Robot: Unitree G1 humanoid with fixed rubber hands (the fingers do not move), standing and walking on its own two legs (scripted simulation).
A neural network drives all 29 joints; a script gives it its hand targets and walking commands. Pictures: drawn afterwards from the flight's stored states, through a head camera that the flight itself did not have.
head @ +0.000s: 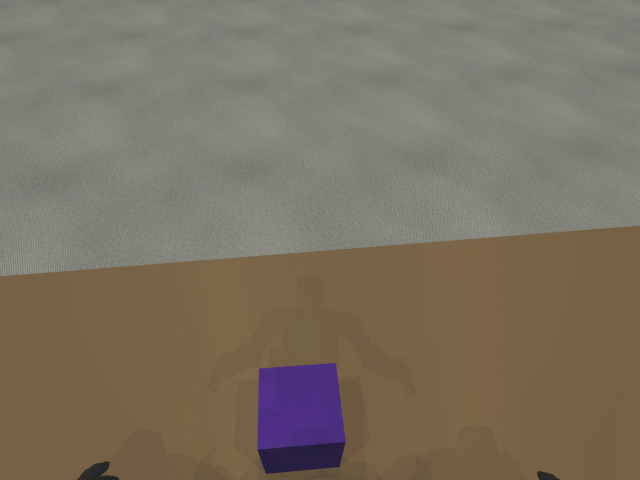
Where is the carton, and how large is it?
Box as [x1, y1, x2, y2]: [257, 363, 345, 473]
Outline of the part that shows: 335,363 259,368 257,449 266,473 333,467 339,465 345,441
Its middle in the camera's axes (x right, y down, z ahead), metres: -0.05 +0.50 +1.07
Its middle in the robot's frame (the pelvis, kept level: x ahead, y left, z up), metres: +0.41 +0.05 -0.66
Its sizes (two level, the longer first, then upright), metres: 0.210 0.200 0.250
